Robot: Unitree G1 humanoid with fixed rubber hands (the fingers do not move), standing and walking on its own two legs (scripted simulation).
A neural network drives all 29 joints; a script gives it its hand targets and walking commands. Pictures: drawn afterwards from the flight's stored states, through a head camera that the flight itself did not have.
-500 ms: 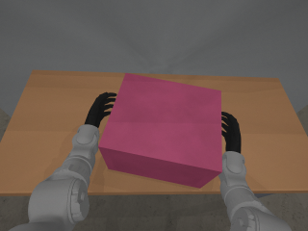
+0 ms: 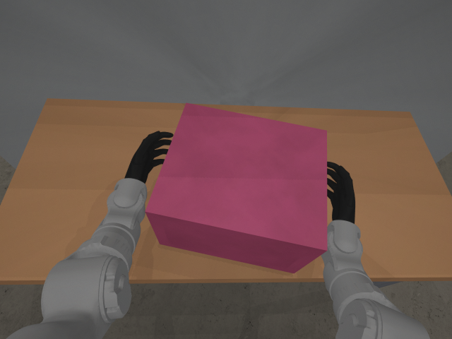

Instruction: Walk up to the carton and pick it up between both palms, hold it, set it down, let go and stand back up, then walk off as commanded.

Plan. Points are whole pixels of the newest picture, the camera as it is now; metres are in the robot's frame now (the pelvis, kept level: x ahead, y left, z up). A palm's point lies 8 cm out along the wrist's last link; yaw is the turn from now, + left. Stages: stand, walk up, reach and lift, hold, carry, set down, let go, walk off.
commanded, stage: set down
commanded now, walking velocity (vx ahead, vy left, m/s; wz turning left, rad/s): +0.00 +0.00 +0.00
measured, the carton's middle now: (240, 189) +0.41 -0.03 -0.05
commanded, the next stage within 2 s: none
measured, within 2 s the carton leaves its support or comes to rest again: neither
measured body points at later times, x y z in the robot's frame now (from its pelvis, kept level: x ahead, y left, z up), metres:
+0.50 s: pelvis +0.00 +0.01 -0.01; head +0.10 +0.04 +0.43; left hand +0.44 +0.17 -0.01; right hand +0.35 -0.21 -0.03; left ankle -0.02 +0.12 -0.74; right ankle -0.03 -0.14 -0.74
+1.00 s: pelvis -0.05 +0.01 -0.03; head +0.05 +0.04 +0.41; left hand +0.42 +0.20 +0.00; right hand +0.34 -0.23 -0.03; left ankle -0.02 +0.12 -0.74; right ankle -0.03 -0.14 -0.74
